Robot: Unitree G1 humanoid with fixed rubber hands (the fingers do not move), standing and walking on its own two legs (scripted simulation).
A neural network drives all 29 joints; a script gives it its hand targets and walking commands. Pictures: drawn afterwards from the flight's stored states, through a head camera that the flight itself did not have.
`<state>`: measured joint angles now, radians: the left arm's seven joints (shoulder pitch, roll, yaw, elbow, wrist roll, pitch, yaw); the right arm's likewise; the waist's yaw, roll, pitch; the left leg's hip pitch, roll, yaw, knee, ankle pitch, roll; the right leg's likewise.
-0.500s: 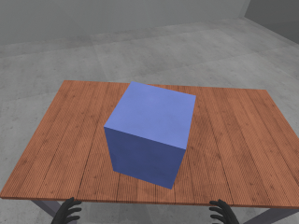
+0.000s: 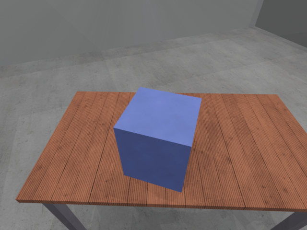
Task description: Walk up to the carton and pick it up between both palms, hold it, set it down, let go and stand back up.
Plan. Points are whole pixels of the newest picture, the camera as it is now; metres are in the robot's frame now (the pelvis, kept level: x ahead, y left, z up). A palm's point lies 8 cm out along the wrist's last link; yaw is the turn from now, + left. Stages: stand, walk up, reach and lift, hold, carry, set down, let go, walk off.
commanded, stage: stand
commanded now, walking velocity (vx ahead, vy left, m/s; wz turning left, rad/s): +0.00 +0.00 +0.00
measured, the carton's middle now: (160, 139) +0.42 -0.02 -0.01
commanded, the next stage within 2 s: none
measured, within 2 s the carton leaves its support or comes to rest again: neither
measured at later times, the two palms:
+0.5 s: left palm out of the picture -0.02 +0.27 -0.11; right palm out of the picture -0.04 -0.30 -0.13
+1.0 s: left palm out of the picture -0.05 +0.26 -0.13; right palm out of the picture -0.11 -0.31 -0.13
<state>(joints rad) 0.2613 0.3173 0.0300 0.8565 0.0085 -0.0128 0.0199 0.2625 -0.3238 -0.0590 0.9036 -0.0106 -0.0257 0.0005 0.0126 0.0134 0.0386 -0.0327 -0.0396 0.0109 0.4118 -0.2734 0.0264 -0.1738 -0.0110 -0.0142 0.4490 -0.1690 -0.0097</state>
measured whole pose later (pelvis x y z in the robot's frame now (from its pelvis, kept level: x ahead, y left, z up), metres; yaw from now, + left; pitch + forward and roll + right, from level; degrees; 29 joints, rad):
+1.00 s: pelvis -0.12 -0.02 -0.01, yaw +0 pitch -5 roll -1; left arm 0.23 0.30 0.07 0.96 0.02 0.05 0.03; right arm 0.33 -0.31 -0.05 0.98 -0.03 0.03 0.02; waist -0.03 0.00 0.02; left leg -0.27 0.01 0.04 0.79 -0.48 0.08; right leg -0.34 0.06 -0.04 0.40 -0.14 -0.04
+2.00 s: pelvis -0.14 -0.04 +0.01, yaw +0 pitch -2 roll +0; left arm 0.19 0.31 0.02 1.04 -0.01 -0.03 0.03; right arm 0.19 -0.30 -0.05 1.05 0.00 -0.02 0.00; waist -0.02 -0.01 0.06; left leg -0.16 0.00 0.03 0.35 -0.15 0.01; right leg -0.06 0.01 0.06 0.34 -0.24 0.01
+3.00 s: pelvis -0.11 -0.06 +0.01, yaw -1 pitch -3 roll +1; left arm 0.18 0.29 0.01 1.11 -0.01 -0.02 0.05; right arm 0.13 -0.29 -0.05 1.12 0.00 0.00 -0.03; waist -0.01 -0.01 0.08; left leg -0.09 0.04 0.04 0.33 -0.19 -0.03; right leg 0.01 0.04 0.07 0.31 -0.27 -0.03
